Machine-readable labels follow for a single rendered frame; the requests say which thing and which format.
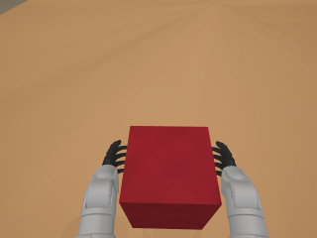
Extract carton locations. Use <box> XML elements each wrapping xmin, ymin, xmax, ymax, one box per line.
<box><xmin>119</xmin><ymin>126</ymin><xmax>222</xmax><ymax>230</ymax></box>

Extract robot right forearm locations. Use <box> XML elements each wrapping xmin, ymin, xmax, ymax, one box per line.
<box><xmin>221</xmin><ymin>166</ymin><xmax>269</xmax><ymax>238</ymax></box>

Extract left robot hand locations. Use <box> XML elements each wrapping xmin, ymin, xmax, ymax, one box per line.
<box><xmin>102</xmin><ymin>140</ymin><xmax>128</xmax><ymax>174</ymax></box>

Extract robot left forearm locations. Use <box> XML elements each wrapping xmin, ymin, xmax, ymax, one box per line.
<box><xmin>74</xmin><ymin>165</ymin><xmax>119</xmax><ymax>238</ymax></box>

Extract right robot hand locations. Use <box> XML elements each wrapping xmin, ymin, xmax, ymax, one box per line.
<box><xmin>211</xmin><ymin>141</ymin><xmax>236</xmax><ymax>177</ymax></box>

